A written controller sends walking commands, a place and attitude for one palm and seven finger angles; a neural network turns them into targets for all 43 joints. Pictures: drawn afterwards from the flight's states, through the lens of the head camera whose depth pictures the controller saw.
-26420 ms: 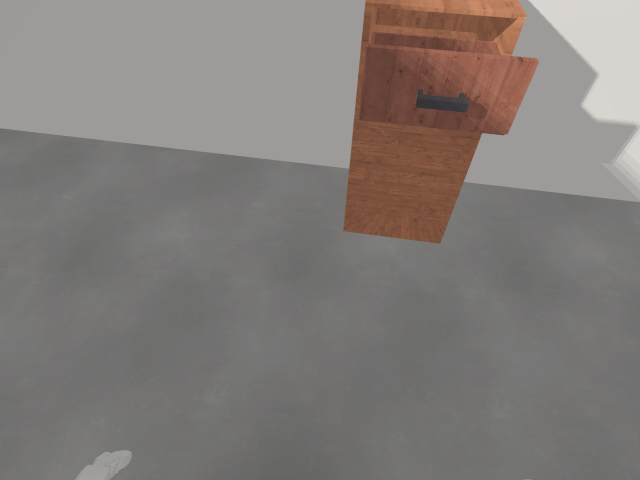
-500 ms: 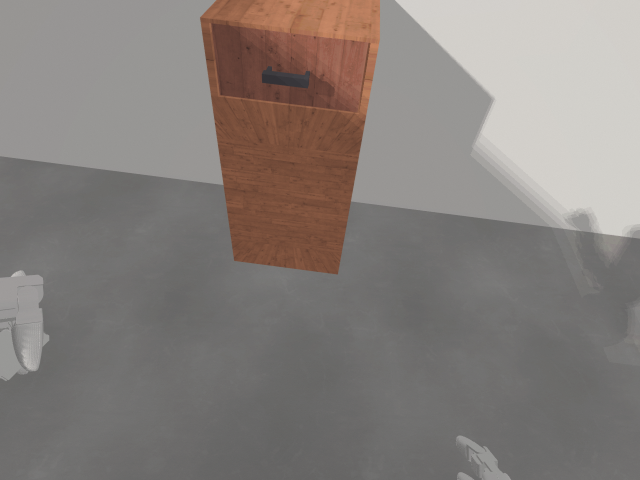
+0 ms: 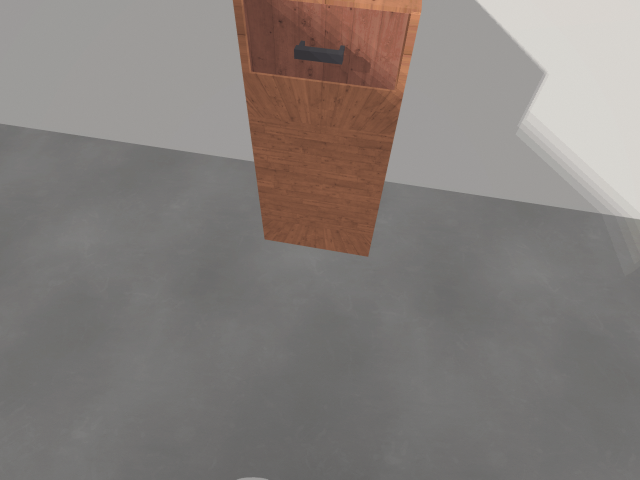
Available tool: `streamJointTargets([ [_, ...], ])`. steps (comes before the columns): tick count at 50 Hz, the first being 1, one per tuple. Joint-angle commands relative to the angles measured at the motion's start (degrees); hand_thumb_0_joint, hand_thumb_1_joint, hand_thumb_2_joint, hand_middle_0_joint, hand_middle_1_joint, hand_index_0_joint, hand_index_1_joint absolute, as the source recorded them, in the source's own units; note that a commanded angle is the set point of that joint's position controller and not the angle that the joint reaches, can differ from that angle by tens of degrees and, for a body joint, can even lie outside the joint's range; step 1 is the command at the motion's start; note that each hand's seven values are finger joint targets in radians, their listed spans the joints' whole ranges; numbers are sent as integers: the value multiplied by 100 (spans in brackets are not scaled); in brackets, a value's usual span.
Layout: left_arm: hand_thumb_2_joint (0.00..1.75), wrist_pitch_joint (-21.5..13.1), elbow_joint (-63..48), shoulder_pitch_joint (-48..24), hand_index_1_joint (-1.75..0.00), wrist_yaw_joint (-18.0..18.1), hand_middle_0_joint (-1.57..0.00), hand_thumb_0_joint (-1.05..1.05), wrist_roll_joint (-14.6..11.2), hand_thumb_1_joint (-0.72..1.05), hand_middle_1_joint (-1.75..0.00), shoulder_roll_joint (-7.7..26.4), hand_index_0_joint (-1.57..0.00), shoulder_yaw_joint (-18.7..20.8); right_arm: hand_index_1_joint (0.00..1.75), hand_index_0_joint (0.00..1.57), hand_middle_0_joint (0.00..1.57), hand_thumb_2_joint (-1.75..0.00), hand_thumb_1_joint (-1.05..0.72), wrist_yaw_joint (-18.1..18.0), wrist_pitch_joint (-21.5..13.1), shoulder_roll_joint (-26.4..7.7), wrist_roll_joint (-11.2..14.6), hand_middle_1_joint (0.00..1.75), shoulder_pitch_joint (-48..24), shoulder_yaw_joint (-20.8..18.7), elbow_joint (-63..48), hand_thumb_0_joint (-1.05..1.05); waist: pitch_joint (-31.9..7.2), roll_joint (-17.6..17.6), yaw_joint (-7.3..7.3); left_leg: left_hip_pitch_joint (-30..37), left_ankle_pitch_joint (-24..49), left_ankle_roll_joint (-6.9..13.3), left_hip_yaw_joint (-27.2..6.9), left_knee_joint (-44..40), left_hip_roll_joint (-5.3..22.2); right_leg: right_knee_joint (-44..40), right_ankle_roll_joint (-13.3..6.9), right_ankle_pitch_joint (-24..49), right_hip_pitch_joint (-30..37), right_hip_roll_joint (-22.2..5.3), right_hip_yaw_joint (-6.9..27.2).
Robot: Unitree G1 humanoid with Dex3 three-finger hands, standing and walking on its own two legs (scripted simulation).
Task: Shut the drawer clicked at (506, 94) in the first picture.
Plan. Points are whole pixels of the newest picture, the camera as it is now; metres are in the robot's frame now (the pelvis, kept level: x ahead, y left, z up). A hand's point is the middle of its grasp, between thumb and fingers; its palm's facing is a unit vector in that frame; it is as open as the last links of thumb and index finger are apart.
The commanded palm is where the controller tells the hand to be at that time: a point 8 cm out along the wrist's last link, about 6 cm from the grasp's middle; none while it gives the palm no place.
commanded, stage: let the arm hang, fingers relaxed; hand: left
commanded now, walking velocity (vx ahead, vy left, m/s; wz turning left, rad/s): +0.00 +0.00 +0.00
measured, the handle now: (320, 50) +0.99 +0.06 +0.04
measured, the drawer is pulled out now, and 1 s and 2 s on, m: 0.00 0.00 0.00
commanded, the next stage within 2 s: look to check the result in 0.62 s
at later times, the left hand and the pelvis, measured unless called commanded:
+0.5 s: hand out of the picture +0.04 +0.18 -0.16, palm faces +0.00 -0.98 -0.21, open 7.3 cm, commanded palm none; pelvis +0.00 +0.01 +0.01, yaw -1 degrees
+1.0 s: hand out of the picture +0.02 +0.18 -0.17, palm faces +0.01 -0.98 -0.20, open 7.4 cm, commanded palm none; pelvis +0.01 +0.00 +0.01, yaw -1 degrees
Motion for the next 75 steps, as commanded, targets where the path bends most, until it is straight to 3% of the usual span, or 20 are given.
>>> streamJointTargets([
  [1, 90, -228, -10, -68, -52, 57, -40, 0, -19, 90, -52, 494, -40, 97, 30, 20, 20, -90, -90, -77, -246, -655, 15, 30, 44, -144, -106, 0, -518, 191, -22, 682, 347, 266, -386, -948, 375, -894, -260, 300, 19, -347, 420],
  [6, 90, -235, 374, -92, -30, 98, -20, 0, -11, 90, -30, 430, -20, 70, 30, 20, 20, -90, -90, -98, -244, -552, 33, 30, 90, -124, 216, 0, -368, 32, -35, 840, 694, 235, -266, -1019, 367, -990, -227, 502, 90, -402, 360],
  [11, 90, -202, 609, -160, -30, 120, -20, 0, -3, 90, -30, 345, -20, 67, 30, 20, 20, -90, -90, -103, -213, -455, 20, 30, 55, -112, 433, 0, -20, 68, -27, 703, 383, 203, -284, -1206, 352, -1079, -204, 184, 29, -384, 317],
  [16, 90, -203, 705, -254, -30, 128, -20, 0, 4, 90, -30, 297, -20, 85, 30, 20, 20, -90, -90, -102, -207, -420, 3, 30, 53, -113, 557, 0, 90, 150, -37, 671, 217, 179, -265, -1297, 320, -1127, -198, 75, 11, -389, 340],
  [21, 90, -205, 741, -308, -30, 128, -20, 0, 8, 90, -30, 295, -20, 114, 30, 20, 20, -90, -90, -103, -202, -390, -6, 30, 48, -131, 599, 0, 62, 116, -36, 664, 88, 165, -267, -1328, 294, -1162, -204, 3, 28, -385, 362],
  [34, 90, -257, 753, -367, -30, 138, -20, 0, 2, 90, -30, 376, -20, 152, 30, 20, 20, -90, -90, -117, -221, -468, 17, 30, 77, -170, 682, 0, -67, -35, -55, 856, 585, 152, -192, -1151, 327, -1206, -230, 276, 91, -396, 393],
  [41, 90, -252, 803, -399, -30, 134, -20, 0, 0, 90, -30, 371, -20, 156, 30, 20, 20, -90, -90, -128, -227, -458, 13, 30, 32, -164, 724, 0, -20, 64, -67, 865, 527, 147, -193, -1184, 334, -1239, -240, 224, 65, -408, 418],
  [44, 90, -274, 804, -392, -30, 132, -20, 0, 6, 90, -30, 435, -20, 173, 30, 20, 20, -90, -90, -135, -243, -568, 22, 30, -22, -190, 694, 0, -165, 97, -62, 981, 658, 159, -196, -1148, 361, -1224, -250, 356, 119, -405, 429],
  [52, 90, -279, 799, -522, -30, 118, -20, 0, 9, 90, -30, 494, -20, 179, 30, 20, 20, -90, -90, -133, -242, -659, 9, 30, -170, -201, 688, 0, -42, -25, -68, 949, 559, 144, -198, -1199, 372, -1311, -246, 286, 82, -424, 431],
  [57, 90, -297, 760, -639, -30, 105, -20, 0, 7, 90, -30, 627, -20, 197, 30, 20, 20, -90, -90, -124, -251, -782, 10, 30, -312, -208, 664, 0, -111, 77, -75, 995, 567, 135, -209, -1214, 381, -1350, -259, 336, 128, -437, 485],
  [69, 90, -362, 659, -937, -30, 71, -20, 0, 7, 90, -30, 1047, -20, 263, 30, 20, 20, -90, -90, -110, -314, -1229, 25, 30, -659, -256, 577, 0, -447, 20, -39, 1204, 1064, 153, -246, -1219, 460, -1333, -280, 1008, 436, -491, 503],
  [75, 90, -359, 635, -1159, -30, 53, -20, 0, 9, 90, -30, 1209, -20, 264, 30, 20, 20, -90, -90, -84, -308, -1380, 14, 30, -829, -260, 574, 0, -279, -1, -50, 1157, 894, 138, -267, -1355, 471, -1456, -274, 784, 384, -506, 522],
])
